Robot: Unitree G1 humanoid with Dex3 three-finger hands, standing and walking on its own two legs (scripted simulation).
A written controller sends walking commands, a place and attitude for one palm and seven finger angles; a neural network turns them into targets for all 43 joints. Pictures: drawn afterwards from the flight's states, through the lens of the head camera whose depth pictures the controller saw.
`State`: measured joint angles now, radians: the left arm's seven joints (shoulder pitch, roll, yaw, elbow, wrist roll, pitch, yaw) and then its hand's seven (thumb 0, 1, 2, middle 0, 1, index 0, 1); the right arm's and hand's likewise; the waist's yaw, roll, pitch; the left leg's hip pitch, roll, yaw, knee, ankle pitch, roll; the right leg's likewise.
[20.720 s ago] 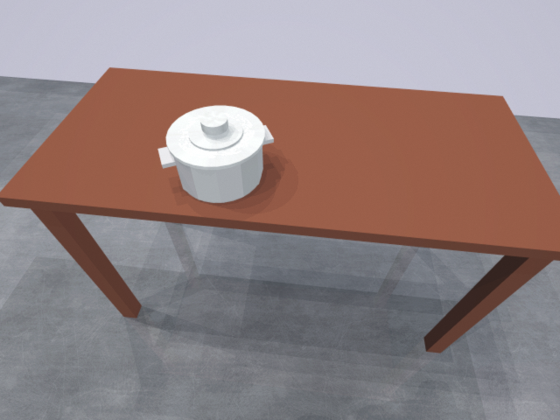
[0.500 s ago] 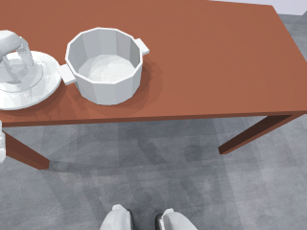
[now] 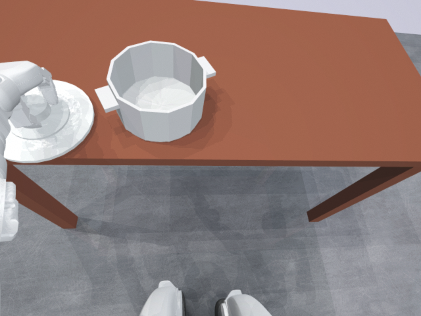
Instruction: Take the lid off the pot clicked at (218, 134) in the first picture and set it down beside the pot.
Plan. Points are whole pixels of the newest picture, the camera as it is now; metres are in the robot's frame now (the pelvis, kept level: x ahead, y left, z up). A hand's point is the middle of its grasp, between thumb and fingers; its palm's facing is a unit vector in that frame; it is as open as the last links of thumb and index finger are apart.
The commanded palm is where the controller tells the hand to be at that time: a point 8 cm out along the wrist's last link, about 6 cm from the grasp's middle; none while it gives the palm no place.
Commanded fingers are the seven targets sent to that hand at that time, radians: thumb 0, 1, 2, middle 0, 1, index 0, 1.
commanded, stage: open the fingers wide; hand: left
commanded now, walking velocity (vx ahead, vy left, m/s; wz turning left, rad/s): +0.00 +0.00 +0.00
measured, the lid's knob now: (33, 108) +0.51 +0.31 +0.02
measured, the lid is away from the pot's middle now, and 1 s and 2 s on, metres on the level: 0.24 0.24 0.24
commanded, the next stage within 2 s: raise the empty hand in 0.74 s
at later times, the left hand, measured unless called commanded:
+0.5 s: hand (34, 105) +0.49 +0.29 +0.05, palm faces -0.45 -0.11 -0.89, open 10.0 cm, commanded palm +0.54 +0.28 +0.10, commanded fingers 0.00 0.06 0.51 -0.30 -0.95 -0.30 -0.95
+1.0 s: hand (26, 97) +0.50 +0.31 +0.06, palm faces -0.46 -0.10 -0.88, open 11.0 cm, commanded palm +0.55 +0.29 +0.12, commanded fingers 0.00 0.04 0.53 -0.31 -0.93 -0.31 -0.93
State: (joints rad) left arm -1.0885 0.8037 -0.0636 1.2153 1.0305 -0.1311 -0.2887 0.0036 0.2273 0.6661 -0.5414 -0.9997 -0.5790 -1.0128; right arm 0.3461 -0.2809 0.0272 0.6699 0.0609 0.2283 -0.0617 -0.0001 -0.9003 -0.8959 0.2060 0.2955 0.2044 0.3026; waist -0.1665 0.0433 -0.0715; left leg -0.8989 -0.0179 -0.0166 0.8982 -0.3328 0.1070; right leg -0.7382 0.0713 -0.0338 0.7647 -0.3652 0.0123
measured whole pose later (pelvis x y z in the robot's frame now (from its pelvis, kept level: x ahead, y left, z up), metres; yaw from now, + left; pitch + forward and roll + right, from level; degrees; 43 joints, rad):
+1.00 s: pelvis +0.01 +0.00 +0.00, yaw -1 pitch +20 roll -7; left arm -1.10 0.84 -0.04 1.18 1.04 -0.15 -0.32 0.00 0.05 0.53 -0.33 -0.93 -0.32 -0.93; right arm 0.37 -0.28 0.02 0.68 0.06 0.24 -0.07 0.00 -0.90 -0.90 0.21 0.30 0.20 0.30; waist -0.17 0.05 -0.07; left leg -0.90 -0.01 -0.01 0.90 -0.35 0.10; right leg -0.74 0.08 -0.03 0.76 -0.37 0.02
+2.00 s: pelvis +0.02 +0.00 +0.03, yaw +1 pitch +15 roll -5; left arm -1.22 0.83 -0.13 1.20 1.00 -0.08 -0.44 0.00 0.05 0.53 -0.33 -0.93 -0.32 -0.93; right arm 0.38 -0.29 0.01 0.70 0.09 0.22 -0.06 0.00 -0.90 -0.90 0.20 0.30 0.20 0.30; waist -0.15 0.04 -0.07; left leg -0.69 -0.03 0.00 0.72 -0.29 0.10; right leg -0.53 0.06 0.00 0.58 -0.31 0.02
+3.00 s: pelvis +0.02 -0.02 +0.05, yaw +1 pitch +2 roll -2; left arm -0.65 0.51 0.24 0.64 0.01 -0.07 0.02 0.00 0.09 0.55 -0.32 -0.90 -0.32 -0.90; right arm 0.24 -0.23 0.07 0.61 0.05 0.07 -0.04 0.01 -0.90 -0.90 0.20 0.30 0.20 0.30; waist -0.04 -0.02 0.02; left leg -0.32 -0.04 0.01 0.48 -0.20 0.08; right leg -0.19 0.04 0.02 0.38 -0.23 -0.02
